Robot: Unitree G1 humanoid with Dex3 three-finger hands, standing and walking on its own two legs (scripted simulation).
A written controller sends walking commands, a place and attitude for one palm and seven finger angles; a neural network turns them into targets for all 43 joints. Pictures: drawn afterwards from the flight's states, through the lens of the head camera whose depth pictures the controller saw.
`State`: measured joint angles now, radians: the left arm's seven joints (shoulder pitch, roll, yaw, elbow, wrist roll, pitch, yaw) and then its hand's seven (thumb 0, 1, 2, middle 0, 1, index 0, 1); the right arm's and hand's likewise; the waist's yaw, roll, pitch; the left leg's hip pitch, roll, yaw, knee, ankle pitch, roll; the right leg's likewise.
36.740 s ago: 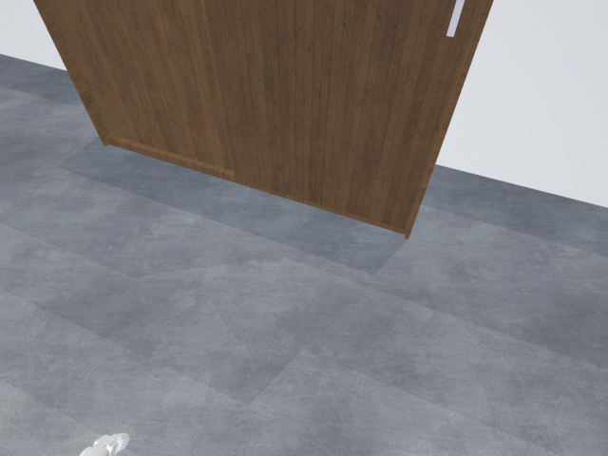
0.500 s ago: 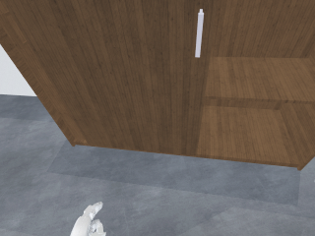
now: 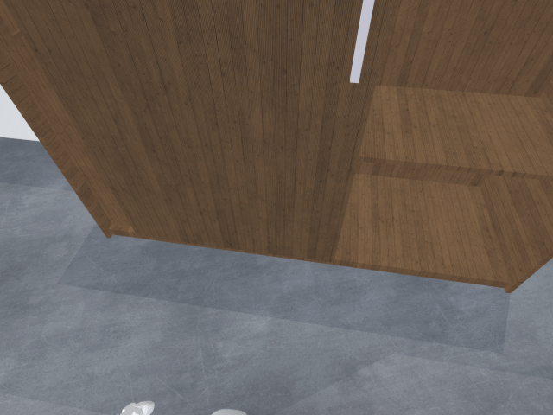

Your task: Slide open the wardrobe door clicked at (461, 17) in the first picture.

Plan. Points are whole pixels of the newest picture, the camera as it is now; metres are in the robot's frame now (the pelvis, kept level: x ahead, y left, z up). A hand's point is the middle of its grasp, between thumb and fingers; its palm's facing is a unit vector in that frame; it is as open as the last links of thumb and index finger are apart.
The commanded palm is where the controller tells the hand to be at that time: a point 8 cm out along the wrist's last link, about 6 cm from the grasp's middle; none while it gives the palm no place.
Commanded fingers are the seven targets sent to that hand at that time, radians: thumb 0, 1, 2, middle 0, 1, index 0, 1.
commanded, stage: let the arm hang, fingers relaxed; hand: right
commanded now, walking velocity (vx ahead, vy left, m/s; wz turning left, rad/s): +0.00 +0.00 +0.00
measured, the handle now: (361, 37) +0.75 -0.07 +0.19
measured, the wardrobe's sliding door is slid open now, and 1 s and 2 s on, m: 0.67 0.67 0.67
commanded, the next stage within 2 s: look to check the result in 0.82 s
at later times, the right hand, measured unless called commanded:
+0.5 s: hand out of the picture +0.08 -0.20 -0.15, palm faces -0.05 +0.97 -0.23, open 7.4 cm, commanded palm none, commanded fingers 0.00 -0.90 -0.90 0.20 0.30 0.20 0.30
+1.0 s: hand out of the picture +0.08 -0.21 -0.15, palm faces -0.05 +0.98 -0.21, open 7.4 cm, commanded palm none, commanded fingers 0.00 -0.90 -0.90 0.20 0.30 0.20 0.30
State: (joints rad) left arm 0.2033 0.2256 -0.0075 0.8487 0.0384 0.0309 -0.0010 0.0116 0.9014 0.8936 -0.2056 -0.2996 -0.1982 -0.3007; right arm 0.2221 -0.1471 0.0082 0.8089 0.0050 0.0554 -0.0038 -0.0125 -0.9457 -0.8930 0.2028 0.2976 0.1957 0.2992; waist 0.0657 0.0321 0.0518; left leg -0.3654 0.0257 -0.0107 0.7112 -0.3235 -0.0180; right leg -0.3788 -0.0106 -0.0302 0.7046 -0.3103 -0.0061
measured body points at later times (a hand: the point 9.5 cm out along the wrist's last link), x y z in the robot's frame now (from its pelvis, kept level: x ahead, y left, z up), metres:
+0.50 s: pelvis +0.03 -0.01 +0.03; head +0.07 -0.01 +0.47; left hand +0.06 +0.22 -0.14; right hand +0.08 -0.25 -0.13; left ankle +0.03 +0.13 -0.72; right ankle +0.04 -0.12 -0.72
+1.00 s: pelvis +0.05 -0.03 +0.03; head +0.08 -0.03 +0.48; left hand +0.07 +0.21 -0.13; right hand +0.09 -0.26 -0.14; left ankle +0.03 +0.13 -0.72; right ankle +0.04 -0.12 -0.72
